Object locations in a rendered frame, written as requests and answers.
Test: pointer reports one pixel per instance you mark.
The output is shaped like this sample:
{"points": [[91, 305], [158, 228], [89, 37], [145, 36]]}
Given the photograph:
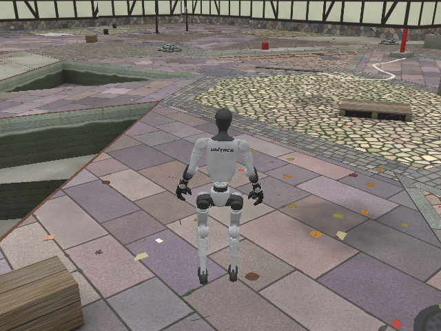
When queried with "robot torso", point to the robot torso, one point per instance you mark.
{"points": [[221, 167]]}

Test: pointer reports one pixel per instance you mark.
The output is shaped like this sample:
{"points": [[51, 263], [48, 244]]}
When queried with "right robot upper arm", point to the right robot upper arm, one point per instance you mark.
{"points": [[244, 147]]}

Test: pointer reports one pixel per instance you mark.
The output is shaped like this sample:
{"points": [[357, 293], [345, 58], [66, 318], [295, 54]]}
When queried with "robot right hand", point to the robot right hand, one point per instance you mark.
{"points": [[254, 195]]}

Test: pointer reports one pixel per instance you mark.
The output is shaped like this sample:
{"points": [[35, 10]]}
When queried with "robot left forearm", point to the robot left forearm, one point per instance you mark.
{"points": [[185, 179]]}

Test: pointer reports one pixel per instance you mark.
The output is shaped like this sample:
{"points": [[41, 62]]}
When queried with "robot right forearm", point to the robot right forearm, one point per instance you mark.
{"points": [[255, 182]]}

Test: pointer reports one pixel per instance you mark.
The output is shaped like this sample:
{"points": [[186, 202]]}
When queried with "left robot upper arm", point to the left robot upper arm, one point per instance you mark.
{"points": [[196, 155]]}

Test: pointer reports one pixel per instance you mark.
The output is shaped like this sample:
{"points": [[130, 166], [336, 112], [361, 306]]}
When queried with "robot left hand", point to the robot left hand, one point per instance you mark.
{"points": [[184, 191]]}

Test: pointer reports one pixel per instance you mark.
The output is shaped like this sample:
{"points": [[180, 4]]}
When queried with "humanoid robot head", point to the humanoid robot head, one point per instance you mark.
{"points": [[223, 120]]}

